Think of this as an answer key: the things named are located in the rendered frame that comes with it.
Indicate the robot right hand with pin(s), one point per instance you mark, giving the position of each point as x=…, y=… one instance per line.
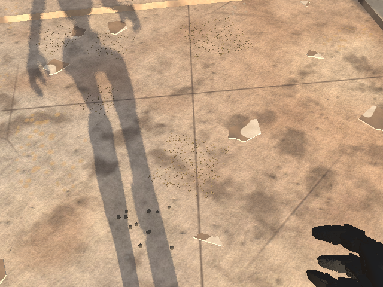
x=364, y=271

